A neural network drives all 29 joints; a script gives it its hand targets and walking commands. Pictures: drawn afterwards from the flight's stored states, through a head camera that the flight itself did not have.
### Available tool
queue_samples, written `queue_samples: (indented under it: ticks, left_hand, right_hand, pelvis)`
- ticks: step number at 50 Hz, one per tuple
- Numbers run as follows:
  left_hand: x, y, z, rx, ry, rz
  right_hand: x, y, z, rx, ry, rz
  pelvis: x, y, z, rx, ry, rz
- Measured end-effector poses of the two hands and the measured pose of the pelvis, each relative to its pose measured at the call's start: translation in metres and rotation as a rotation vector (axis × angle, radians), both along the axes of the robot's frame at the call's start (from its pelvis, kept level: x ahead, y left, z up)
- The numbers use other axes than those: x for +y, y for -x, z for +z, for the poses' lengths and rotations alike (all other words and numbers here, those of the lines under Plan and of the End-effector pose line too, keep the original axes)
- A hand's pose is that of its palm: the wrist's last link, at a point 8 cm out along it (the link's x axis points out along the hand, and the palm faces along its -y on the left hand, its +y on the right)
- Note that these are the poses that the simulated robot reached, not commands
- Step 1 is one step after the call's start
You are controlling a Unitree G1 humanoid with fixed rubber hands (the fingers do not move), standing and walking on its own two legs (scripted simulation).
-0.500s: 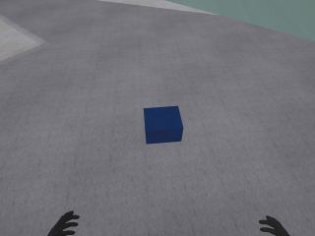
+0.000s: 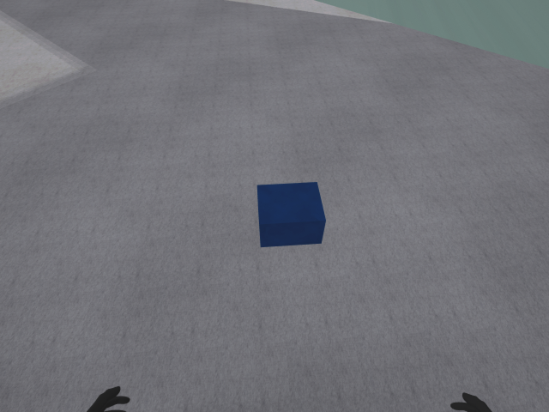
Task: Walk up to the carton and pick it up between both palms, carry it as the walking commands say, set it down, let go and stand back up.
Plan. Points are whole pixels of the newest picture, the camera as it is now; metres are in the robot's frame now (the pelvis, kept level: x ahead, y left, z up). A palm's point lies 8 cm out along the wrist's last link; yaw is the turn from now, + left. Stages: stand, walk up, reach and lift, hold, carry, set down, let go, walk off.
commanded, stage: stand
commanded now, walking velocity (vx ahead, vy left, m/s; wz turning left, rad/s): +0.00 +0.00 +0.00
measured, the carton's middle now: (289, 214) +1.01 -0.01 -0.67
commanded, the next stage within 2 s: walk up in 1.10 s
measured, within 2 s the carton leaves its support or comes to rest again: neither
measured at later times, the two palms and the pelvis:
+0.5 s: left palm out of the picture +0.10 +0.29 -0.09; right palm out of the picture +0.12 -0.29 -0.08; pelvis +0.01 +0.00 +0.02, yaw +0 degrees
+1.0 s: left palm out of the picture +0.10 +0.29 -0.09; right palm out of the picture +0.09 -0.30 -0.08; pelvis +0.00 +0.00 +0.03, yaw +0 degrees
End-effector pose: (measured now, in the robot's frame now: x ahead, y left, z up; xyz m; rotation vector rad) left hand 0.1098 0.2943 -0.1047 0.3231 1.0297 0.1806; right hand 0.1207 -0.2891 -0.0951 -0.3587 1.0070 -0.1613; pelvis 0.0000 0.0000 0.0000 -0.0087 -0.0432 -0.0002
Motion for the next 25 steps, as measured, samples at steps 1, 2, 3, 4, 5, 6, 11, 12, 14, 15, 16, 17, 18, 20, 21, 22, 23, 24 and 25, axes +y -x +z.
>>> queue_samples:
  ticks: [1,2,3,4,5,6,11,12,14,15,16,17,18,20,21,22,23,24,25]
  left_hand:
    - [0.000,0.002,0.000,0.006,0.002,0.005]
    - [0.000,0.003,0.000,0.013,0.004,0.008]
    - [0.000,0.005,0.000,0.019,0.004,0.009]
    - [-0.001,0.007,0.000,0.025,0.006,0.011]
    - [-0.001,0.008,0.000,0.029,0.007,0.012]
    - [-0.002,0.009,0.000,0.032,0.008,0.014]
    - [-0.005,0.011,0.002,0.045,0.020,0.019]
    - [-0.005,0.011,0.002,0.047,0.022,0.022]
    - [-0.006,0.011,0.004,0.051,0.023,0.028]
    - [-0.006,0.011,0.004,0.052,0.023,0.027]
    - [-0.007,0.011,0.005,0.054,0.022,0.026]
    - [-0.007,0.011,0.006,0.057,0.022,0.024]
    - [-0.007,0.011,0.007,0.061,0.021,0.024]
    - [-0.008,0.010,0.009,0.063,0.020,0.027]
    - [-0.008,0.010,0.010,0.063,0.020,0.027]
    - [-0.008,0.009,0.011,0.062,0.019,0.026]
    - [-0.008,0.008,0.011,0.060,0.019,0.025]
    - [-0.009,0.007,0.012,0.058,0.019,0.023]
    - [-0.009,0.006,0.013,0.056,0.020,0.024]
  right_hand:
    - [0.000,-0.001,0.000,0.000,-0.002,0.001]
    - [0.001,-0.002,0.001,-0.001,-0.004,0.001]
    - [0.001,-0.003,0.001,-0.002,-0.005,0.000]
    - [0.001,-0.004,0.002,-0.002,-0.006,-0.001]
    - [0.001,-0.005,0.003,-0.003,-0.008,-0.005]
    - [0.002,-0.006,0.003,-0.004,-0.009,-0.007]
    - [0.003,-0.008,0.006,0.007,-0.013,-0.004]
    - [0.003,-0.008,0.007,0.010,-0.014,-0.006]
    - [0.002,-0.008,0.008,0.016,-0.016,-0.009]
    - [0.002,-0.007,0.009,0.019,-0.017,-0.012]
    - [0.001,-0.007,0.009,0.021,-0.017,-0.014]
    - [0.001,-0.007,0.010,0.022,-0.018,-0.016]
    - [0.000,-0.007,0.010,0.023,-0.018,-0.019]
    - [-0.002,-0.005,0.011,0.030,-0.018,-0.024]
    - [-0.002,-0.004,0.011,0.034,-0.018,-0.027]
    - [-0.003,-0.003,0.012,0.039,-0.018,-0.032]
    - [-0.004,-0.002,0.012,0.042,-0.019,-0.036]
    - [-0.005,-0.001,0.012,0.045,-0.020,-0.041]
    - [-0.005,0.001,0.013,0.048,-0.020,-0.043]
  pelvis:
    - [0.000,0.000,0.001,0.000,-0.001,0.001]
    - [0.000,0.000,0.001,-0.001,-0.001,0.002]
    - [0.000,0.000,0.002,-0.002,-0.001,0.003]
    - [0.000,0.000,0.003,-0.003,0.000,0.004]
    - [0.000,-0.001,0.004,-0.004,0.000,0.004]
    - [0.000,-0.001,0.004,-0.004,-0.001,0.004]
    - [0.000,-0.002,0.009,-0.004,-0.003,0.005]
    - [0.000,-0.002,0.010,-0.005,-0.003,0.005]
    - [-0.001,-0.003,0.012,-0.007,-0.005,0.004]
    - [-0.001,-0.004,0.013,-0.007,-0.005,0.004]
    - [-0.001,-0.004,0.014,-0.008,-0.005,0.004]
    - [-0.002,-0.004,0.015,-0.009,-0.005,0.004]
    - [-0.002,-0.004,0.016,-0.010,-0.005,0.004]
    - [-0.002,-0.005,0.018,-0.012,-0.004,0.005]
    - [-0.002,-0.005,0.019,-0.012,-0.005,0.005]
    - [-0.003,-0.005,0.020,-0.013,-0.006,0.004]
    - [-0.003,-0.005,0.020,-0.014,-0.006,0.004]
    - [-0.003,-0.005,0.021,-0.015,-0.006,0.004]
    - [-0.003,-0.005,0.022,-0.016,-0.006,0.004]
